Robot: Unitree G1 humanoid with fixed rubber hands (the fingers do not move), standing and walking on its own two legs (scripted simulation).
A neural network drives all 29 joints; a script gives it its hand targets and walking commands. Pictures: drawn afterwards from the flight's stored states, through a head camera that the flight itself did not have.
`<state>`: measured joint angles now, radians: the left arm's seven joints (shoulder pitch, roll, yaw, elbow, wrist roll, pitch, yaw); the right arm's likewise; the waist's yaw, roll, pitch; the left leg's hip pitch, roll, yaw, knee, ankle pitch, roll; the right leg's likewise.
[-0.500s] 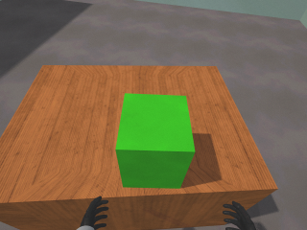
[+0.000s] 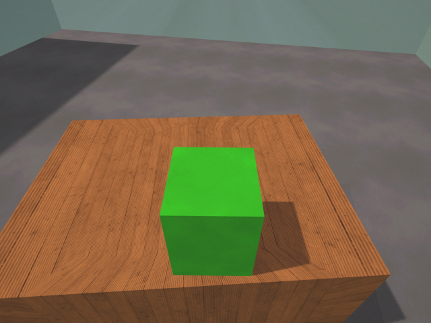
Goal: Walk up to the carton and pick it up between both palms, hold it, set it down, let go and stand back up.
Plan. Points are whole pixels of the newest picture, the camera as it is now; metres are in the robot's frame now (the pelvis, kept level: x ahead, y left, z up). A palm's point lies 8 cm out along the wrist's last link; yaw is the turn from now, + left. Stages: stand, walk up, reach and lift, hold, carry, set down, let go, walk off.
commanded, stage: stand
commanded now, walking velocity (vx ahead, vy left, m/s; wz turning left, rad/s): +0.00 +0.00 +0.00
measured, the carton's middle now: (213, 212) +0.41 +0.03 -0.06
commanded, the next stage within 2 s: none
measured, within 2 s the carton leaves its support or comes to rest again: neither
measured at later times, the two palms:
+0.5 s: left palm out of the picture +0.06 +0.23 -0.12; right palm out of the picture +0.05 -0.23 -0.12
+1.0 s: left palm out of the picture +0.05 +0.23 -0.13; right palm out of the picture +0.04 -0.23 -0.13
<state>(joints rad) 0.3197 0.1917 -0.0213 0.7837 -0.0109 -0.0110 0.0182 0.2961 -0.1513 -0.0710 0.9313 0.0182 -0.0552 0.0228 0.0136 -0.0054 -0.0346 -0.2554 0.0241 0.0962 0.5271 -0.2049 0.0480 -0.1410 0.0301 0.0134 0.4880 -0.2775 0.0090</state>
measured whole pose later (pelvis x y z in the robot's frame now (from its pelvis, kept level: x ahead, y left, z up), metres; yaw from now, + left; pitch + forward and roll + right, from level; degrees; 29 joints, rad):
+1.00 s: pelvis -0.01 +0.00 +0.00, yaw +0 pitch -5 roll -2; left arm 0.32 0.19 -0.02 0.81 -0.01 -0.01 0.02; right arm 0.30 -0.16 -0.07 0.94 0.02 -0.04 0.02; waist 0.01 0.00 0.02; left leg -0.25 0.02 0.10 0.53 -0.19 0.05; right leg -0.14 0.03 0.01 0.49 -0.27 0.01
